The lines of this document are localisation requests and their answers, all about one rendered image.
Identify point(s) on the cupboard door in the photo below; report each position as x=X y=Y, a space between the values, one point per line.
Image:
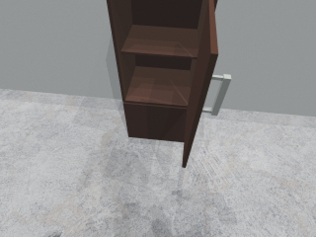
x=206 y=60

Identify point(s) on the handle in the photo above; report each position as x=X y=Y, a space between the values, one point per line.
x=223 y=87

